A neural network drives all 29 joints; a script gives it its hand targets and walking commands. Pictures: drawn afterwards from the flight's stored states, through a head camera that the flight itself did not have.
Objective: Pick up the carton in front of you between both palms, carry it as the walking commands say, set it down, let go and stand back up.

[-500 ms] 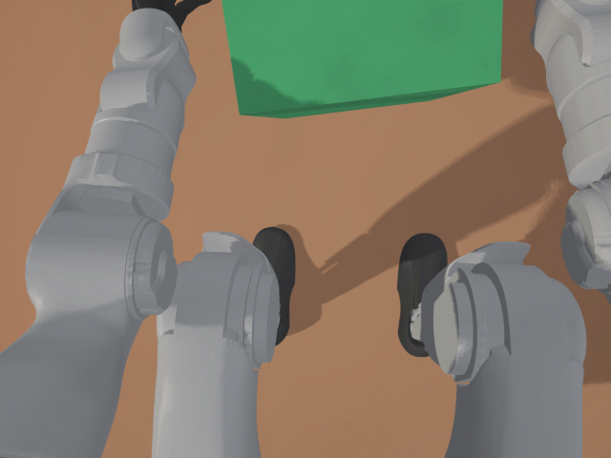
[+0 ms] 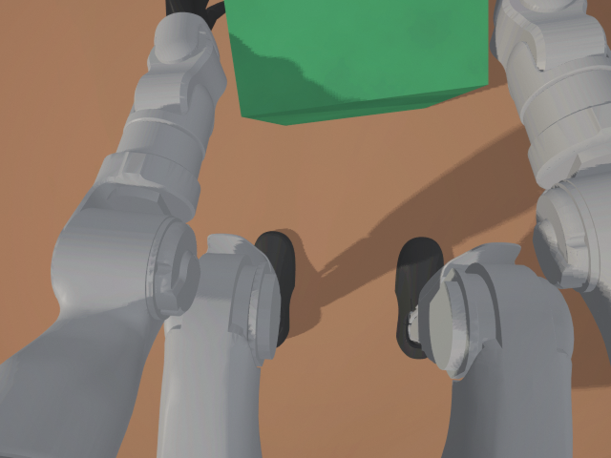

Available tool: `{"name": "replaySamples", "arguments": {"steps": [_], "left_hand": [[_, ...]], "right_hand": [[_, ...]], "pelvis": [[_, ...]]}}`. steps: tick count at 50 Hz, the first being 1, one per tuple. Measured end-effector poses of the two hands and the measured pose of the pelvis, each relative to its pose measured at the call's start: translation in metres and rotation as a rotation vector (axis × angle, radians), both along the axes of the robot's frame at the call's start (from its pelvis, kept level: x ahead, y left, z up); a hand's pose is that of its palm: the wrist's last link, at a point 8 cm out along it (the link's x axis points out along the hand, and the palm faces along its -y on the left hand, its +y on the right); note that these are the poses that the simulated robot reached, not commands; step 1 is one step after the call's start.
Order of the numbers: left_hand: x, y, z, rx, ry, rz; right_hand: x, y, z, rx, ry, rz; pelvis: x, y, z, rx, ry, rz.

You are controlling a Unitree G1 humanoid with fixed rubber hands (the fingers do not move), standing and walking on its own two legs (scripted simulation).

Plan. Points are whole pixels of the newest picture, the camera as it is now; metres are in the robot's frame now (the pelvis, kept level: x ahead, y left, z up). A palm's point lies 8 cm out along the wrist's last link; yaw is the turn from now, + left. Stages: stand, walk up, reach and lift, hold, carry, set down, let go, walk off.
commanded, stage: reach and lift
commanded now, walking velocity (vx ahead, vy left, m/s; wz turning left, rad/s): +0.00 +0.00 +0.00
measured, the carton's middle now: (348, 18) +0.55 +0.00 -0.25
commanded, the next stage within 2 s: none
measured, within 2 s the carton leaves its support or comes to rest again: leaves its support in 0.22 s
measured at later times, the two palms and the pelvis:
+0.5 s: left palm out of the picture +0.52 +0.14 -0.07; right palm out of the picture +0.53 -0.16 -0.07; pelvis +0.01 +0.00 +0.02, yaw -2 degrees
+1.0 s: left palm out of the picture +0.49 +0.13 +0.09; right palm out of the picture +0.49 -0.16 +0.09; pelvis +0.01 +0.01 +0.14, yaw -3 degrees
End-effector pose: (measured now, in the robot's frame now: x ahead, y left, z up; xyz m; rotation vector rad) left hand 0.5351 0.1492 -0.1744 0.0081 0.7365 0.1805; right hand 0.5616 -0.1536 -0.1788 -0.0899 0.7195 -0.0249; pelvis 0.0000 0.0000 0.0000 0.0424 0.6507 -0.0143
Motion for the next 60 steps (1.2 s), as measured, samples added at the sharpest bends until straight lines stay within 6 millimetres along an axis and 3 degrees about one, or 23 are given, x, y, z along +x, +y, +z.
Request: {"name": "replaySamples", "arguments": {"steps": [10,16,22,27,31,43,60], "left_hand": [[0.009,0.0,0.005,-0.01,0.02,-0.018],[0.01,-0.001,0.028,-0.011,-0.009,0.008],[-0.006,-0.008,0.077,-0.042,-0.063,0.02],[-0.02,-0.017,0.127,-0.066,-0.063,0.014],[-0.031,-0.016,0.16,-0.058,-0.039,0.005],[-0.041,-0.009,0.228,-0.053,-0.054,-0.005],[-0.064,-0.014,0.335,-0.057,-0.055,-0.023]], "right_hand": [[0.003,0.003,0.002,0.006,0.032,0.017],[-0.005,0.005,0.014,0.019,0.006,-0.014],[-0.017,-0.003,0.073,0.045,-0.043,-0.056],[-0.034,-0.012,0.132,0.057,-0.041,-0.097],[-0.044,-0.012,0.167,0.053,-0.018,-0.099],[-0.06,-0.005,0.231,0.054,-0.033,-0.111],[-0.092,-0.01,0.336,0.074,-0.034,-0.149]], "pelvis": [[0.001,-0.003,-0.013,0.001,-0.01,0.0],[0.006,-0.002,-0.014,-0.002,0.008,-0.007],[0.008,0.003,0.002,-0.009,0.039,-0.025],[0.005,0.005,0.03,-0.008,0.064,-0.038],[0.002,0.005,0.055,-0.004,0.081,-0.044],[0.002,0.006,0.11,-0.014,0.104,-0.032],[0.032,0.004,0.196,-0.021,0.003,-0.043]]}}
